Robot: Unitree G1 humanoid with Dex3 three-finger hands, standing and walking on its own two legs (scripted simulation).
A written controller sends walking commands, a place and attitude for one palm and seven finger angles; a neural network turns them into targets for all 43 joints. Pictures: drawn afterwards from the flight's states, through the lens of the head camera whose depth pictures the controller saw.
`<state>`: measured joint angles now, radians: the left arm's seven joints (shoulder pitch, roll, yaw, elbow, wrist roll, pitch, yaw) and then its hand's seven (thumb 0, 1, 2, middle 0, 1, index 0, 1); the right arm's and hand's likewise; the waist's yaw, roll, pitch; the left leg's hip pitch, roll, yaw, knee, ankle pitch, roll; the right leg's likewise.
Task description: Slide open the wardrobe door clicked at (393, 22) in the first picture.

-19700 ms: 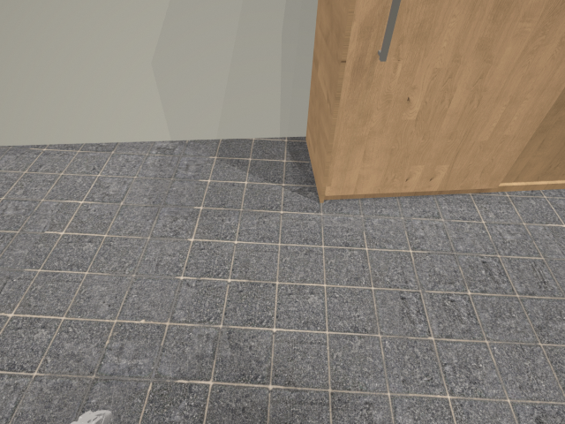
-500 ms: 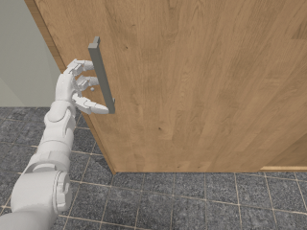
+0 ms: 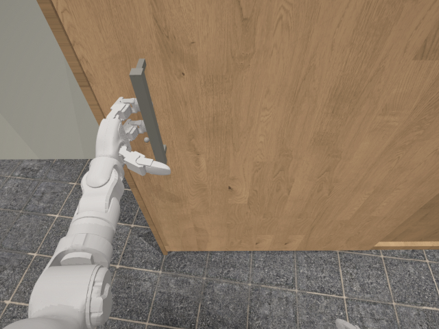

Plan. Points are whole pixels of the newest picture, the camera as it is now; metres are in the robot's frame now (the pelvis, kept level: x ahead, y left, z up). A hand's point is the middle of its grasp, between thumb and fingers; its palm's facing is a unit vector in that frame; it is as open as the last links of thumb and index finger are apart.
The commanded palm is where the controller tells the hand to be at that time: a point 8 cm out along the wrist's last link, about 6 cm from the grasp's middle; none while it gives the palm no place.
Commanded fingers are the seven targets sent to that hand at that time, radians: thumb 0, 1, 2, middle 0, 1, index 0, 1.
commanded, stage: slide the fingers in behind the handle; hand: left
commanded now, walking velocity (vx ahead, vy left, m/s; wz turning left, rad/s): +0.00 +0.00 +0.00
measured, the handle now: (153, 119) +0.49 +0.14 +0.11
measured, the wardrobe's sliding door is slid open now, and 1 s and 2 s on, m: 0.00 0.00 0.00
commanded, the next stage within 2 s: grip the handle and tug to test in 1.26 s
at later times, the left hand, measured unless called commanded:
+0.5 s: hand (153, 140) +0.42 +0.12 +0.12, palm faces +0.00 -1.00 -0.01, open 14.2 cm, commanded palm +0.39 +0.17 +0.12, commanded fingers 0.00 -0.50 0.30 -0.30 -1.20 -0.30 -1.20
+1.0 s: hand (158, 140) +0.43 +0.12 +0.11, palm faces -0.01 -1.00 -0.01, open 14.3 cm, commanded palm +0.40 +0.16 +0.12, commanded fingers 0.00 -0.50 0.30 -0.30 -1.20 -0.30 -1.20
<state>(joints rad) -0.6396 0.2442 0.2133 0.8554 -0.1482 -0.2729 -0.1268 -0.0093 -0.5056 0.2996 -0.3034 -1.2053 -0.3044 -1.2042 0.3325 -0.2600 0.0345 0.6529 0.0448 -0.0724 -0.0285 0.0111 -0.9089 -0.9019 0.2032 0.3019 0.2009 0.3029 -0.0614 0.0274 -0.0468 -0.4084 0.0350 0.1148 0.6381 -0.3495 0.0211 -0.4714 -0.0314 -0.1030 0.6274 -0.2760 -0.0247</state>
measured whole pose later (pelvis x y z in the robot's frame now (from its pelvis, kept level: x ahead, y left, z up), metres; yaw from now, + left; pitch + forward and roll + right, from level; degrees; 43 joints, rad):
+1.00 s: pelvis +0.01 +0.00 +0.00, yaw +1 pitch +6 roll +0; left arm -0.58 0.17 0.12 0.74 -0.14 -0.22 -0.05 -0.01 -0.51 0.30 -0.26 -1.20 -0.24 -1.19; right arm 0.31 -0.25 0.02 0.67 0.04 -0.07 -0.01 0.01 -0.91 -0.90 0.20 0.30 0.20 0.30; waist -0.04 0.03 -0.05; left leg -0.36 0.03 0.10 0.61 -0.35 0.02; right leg -0.42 -0.03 -0.11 0.60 -0.28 -0.02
